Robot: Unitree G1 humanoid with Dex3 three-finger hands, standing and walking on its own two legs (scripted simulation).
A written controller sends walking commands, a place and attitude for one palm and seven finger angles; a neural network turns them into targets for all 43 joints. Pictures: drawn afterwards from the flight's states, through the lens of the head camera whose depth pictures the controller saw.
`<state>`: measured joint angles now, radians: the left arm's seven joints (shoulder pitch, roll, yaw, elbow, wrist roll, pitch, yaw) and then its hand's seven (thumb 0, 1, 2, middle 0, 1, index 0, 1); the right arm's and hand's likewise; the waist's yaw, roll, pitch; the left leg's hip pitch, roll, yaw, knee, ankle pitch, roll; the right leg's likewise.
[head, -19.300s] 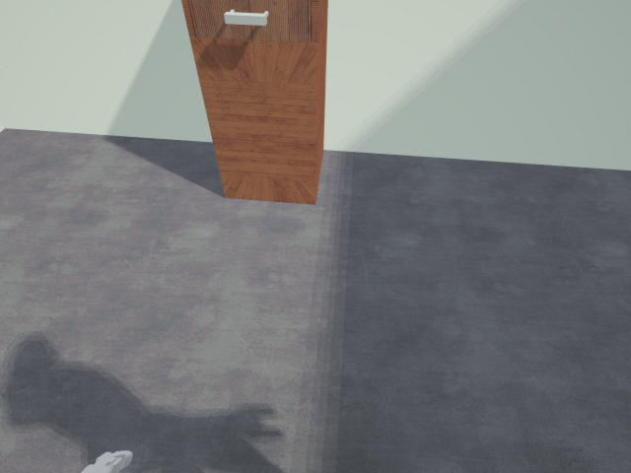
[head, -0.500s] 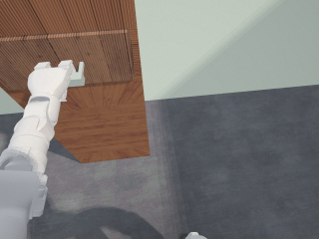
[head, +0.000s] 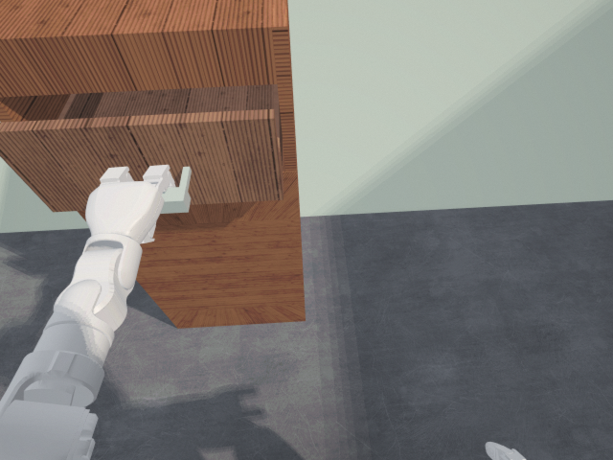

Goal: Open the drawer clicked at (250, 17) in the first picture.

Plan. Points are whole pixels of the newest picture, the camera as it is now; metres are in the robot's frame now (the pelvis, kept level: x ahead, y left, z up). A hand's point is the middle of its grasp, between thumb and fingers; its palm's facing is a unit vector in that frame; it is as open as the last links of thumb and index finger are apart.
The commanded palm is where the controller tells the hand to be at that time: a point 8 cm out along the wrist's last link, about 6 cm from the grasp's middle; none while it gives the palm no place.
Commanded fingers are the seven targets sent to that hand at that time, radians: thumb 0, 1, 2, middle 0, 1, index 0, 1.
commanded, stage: pull the drawer open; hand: left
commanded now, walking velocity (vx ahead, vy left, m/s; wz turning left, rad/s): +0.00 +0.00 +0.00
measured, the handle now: (145, 188) +0.47 +0.25 +0.06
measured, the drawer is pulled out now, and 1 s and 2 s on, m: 0.07 0.20 0.30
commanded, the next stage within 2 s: none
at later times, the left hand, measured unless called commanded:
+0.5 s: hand (134, 269) +0.35 +0.24 +0.04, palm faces -0.01 -0.01 -1.00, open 6.0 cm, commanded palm +0.31 +0.25 +0.10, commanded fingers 0.00 0.90 0.90 -0.40 -1.35 -0.40 -1.35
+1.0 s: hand (123, 316) +0.28 +0.23 +0.04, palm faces +0.02 -0.04 -1.00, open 6.0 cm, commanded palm +0.25 +0.24 +0.10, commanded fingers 0.00 0.90 0.90 -0.40 -1.35 -0.40 -1.35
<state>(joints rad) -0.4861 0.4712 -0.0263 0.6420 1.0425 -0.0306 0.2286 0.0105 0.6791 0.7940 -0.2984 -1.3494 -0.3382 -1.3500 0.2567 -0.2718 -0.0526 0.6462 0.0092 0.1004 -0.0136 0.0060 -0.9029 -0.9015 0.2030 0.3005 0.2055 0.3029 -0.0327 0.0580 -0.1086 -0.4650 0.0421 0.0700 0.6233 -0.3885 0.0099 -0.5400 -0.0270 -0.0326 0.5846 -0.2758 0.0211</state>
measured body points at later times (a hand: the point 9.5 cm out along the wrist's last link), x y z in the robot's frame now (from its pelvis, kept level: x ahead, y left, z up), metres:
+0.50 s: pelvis -0.02 -0.01 +0.00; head +0.03 -0.04 +0.45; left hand +0.34 +0.24 +0.10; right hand +0.11 -0.27 -0.12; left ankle -0.06 +0.11 -0.72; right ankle +0.00 -0.14 -0.72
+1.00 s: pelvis -0.02 -0.01 +0.01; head +0.01 -0.04 +0.45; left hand +0.28 +0.23 +0.10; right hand +0.16 -0.26 -0.11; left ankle -0.06 +0.11 -0.72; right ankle +0.00 -0.14 -0.72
